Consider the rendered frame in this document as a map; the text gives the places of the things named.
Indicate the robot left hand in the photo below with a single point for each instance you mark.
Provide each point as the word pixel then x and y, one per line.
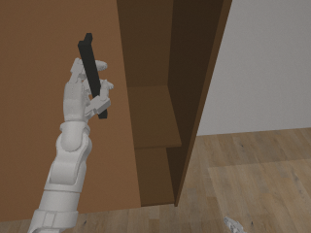
pixel 77 90

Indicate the left robot forearm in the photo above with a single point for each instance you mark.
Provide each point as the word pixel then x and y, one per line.
pixel 58 207

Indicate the robot right hand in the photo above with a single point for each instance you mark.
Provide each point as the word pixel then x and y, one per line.
pixel 233 226

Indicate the wardrobe door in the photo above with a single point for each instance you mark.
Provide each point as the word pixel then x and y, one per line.
pixel 38 47

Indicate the handle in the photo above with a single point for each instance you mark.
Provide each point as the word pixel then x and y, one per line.
pixel 89 63

